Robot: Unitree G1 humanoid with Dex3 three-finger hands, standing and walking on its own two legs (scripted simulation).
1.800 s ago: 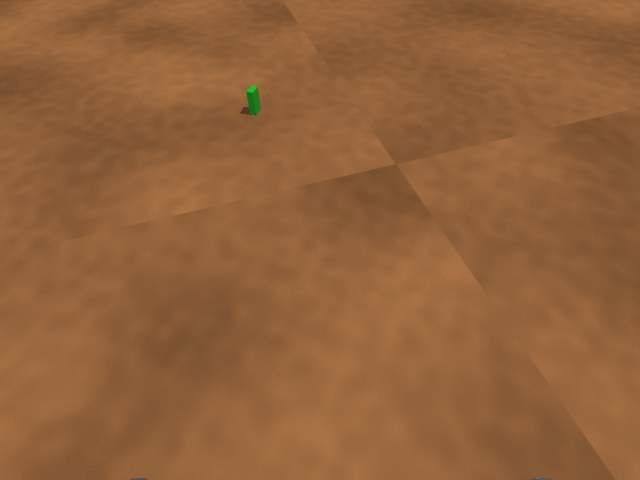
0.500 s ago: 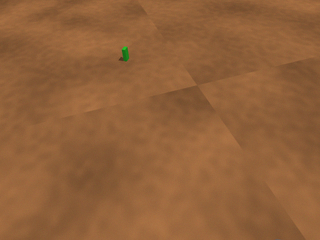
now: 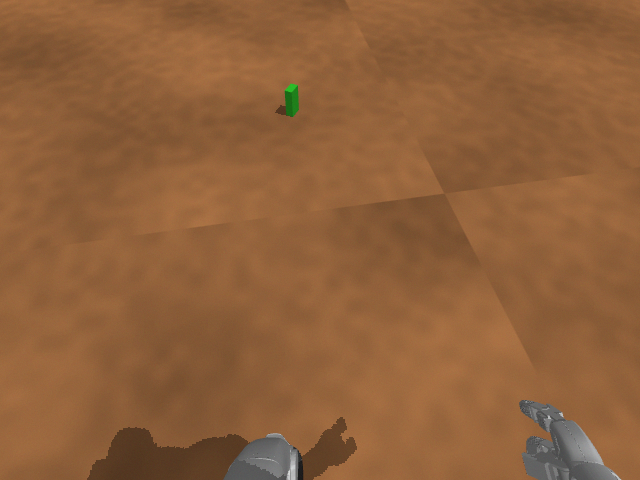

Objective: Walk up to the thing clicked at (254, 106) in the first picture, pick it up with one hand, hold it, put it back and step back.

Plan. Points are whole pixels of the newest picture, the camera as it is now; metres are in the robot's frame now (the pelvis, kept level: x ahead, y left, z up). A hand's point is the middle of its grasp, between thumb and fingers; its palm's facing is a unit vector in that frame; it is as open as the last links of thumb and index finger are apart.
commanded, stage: walk up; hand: left
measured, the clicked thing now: (291, 100) +1.79 +0.18 -0.68
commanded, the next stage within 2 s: none
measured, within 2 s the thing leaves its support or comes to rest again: neither
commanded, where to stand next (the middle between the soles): +1.46 -0.01 m, yaw -1 degrees
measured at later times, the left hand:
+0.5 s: hand (219, 269) +0.43 +0.20 -0.10, palm faces -0.02 -0.91 -0.41, open 7.4 cm
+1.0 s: hand (223, 214) +0.59 +0.23 -0.14, palm faces +0.00 -0.94 -0.34, open 7.4 cm
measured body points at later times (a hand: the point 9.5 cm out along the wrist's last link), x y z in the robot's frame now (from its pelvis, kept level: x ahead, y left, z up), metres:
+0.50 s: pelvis +0.31 -0.07 +0.01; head +0.32 -0.11 +0.46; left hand +0.43 +0.25 -0.07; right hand +0.33 -0.40 -0.13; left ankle +0.14 +0.08 -0.64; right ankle +0.39 -0.19 -0.71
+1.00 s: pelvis +0.57 -0.05 +0.01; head +0.59 -0.03 +0.46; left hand +0.59 +0.28 -0.12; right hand +0.71 -0.35 -0.07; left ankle +0.63 +0.06 -0.71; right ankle +0.46 -0.19 -0.63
